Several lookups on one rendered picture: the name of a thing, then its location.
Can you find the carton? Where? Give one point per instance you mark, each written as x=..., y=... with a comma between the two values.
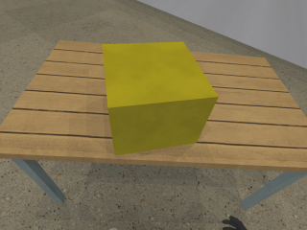
x=157, y=96

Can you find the right robot hand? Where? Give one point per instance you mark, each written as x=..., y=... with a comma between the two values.
x=235, y=223

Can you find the table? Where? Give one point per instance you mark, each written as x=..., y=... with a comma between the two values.
x=63, y=116

